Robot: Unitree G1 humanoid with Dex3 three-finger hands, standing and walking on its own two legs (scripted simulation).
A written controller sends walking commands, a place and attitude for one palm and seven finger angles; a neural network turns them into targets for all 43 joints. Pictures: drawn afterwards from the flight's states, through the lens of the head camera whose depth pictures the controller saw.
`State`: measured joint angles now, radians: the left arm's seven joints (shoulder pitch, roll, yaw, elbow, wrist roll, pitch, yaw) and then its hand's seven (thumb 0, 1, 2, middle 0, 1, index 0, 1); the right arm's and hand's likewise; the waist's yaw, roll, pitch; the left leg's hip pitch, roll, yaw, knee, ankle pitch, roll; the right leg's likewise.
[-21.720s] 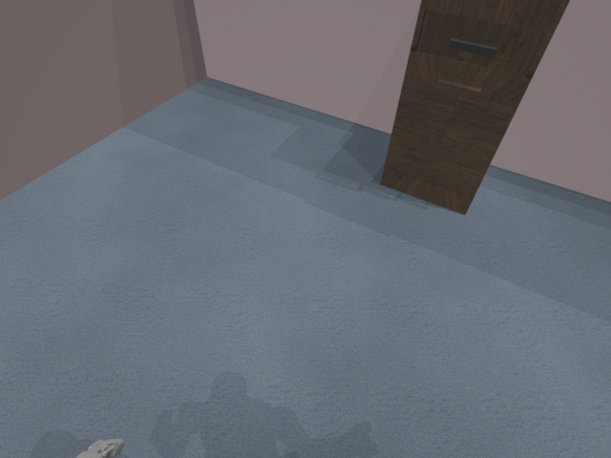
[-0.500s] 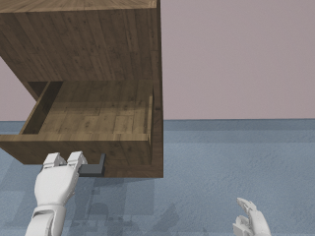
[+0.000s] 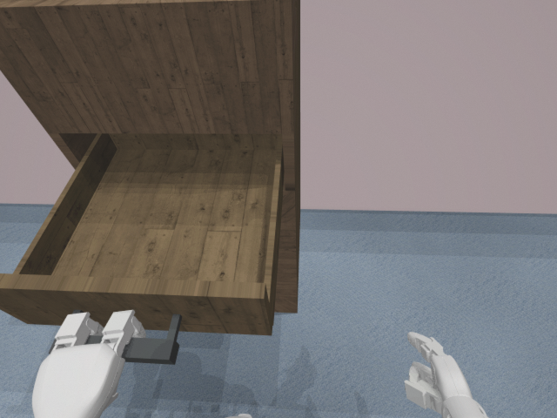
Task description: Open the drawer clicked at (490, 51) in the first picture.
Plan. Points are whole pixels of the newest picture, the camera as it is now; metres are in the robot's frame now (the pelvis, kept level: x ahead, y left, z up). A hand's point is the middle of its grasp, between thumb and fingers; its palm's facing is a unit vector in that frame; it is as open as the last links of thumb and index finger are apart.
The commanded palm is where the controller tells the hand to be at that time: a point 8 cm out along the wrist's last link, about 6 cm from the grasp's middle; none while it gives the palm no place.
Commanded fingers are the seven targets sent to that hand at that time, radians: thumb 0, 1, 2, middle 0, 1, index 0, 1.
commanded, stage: pull the drawer open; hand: left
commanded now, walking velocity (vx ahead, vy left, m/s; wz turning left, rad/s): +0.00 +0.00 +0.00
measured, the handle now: (120, 333) +0.21 +0.24 +0.03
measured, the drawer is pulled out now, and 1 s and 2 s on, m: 0.29 0.30 0.30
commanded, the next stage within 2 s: open the thumb to release the handle in 0.32 s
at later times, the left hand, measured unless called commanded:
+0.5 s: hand (98, 388) +0.15 +0.25 +0.01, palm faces -0.02 -0.03 -1.00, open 6.0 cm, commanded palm +0.12 +0.26 +0.06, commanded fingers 0.00 0.55 0.75 -0.38 -1.31 -0.38 -1.31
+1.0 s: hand (97, 386) +0.15 +0.25 +0.01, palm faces -0.01 -0.07 -1.00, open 12.9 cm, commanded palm +0.12 +0.25 +0.06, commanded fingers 0.00 -0.50 0.30 -0.30 -1.20 -0.30 -1.20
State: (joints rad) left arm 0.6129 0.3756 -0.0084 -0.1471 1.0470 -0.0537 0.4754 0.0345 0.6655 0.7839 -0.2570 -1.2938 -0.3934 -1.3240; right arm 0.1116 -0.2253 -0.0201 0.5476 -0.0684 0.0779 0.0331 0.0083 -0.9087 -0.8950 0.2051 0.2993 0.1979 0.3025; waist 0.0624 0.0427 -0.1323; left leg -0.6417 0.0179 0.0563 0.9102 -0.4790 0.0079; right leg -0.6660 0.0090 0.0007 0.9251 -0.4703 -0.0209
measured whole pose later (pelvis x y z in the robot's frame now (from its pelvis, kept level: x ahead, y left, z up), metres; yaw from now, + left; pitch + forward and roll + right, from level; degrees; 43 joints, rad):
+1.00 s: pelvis -0.02 -0.01 +0.00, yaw +1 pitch +10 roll +0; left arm 0.50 0.40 0.02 -0.04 1.02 -0.08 0.46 0.00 -0.36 0.36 -0.34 -1.23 -0.35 -1.22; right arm 0.11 -0.22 -0.01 0.58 -0.05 0.08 -0.04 0.01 -0.91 -0.89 0.21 0.30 0.20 0.30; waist 0.06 0.04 -0.11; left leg -0.63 0.02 0.03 0.89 -0.44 0.00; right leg -0.64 0.01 -0.03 0.90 -0.44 -0.03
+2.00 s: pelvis -0.01 +0.00 +0.03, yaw +2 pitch +4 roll +0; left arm 0.48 0.46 -0.01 -0.23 0.95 -0.01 0.28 -0.01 -0.49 0.30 -0.33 -1.21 -0.47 -1.25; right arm 0.11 -0.23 0.00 0.59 -0.03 0.06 -0.05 0.01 -0.91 -0.90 0.21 0.30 0.20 0.30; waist 0.10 0.08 -0.06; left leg -0.40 0.00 0.02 0.70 -0.37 0.01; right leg -0.41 0.00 -0.03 0.70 -0.36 -0.01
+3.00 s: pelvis +0.00 +0.01 +0.05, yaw +2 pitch -1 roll -1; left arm 0.55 0.57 0.14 -0.53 0.79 0.03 0.05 0.00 -0.49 0.30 -0.32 -1.20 -0.32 -1.20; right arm 0.13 -0.26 0.05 0.54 0.01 0.10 -0.01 0.01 -0.91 -0.90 0.21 0.30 0.20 0.30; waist 0.11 0.11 -0.01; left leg -0.20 0.00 0.02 0.50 -0.28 0.01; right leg -0.19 0.01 -0.03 0.46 -0.26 -0.01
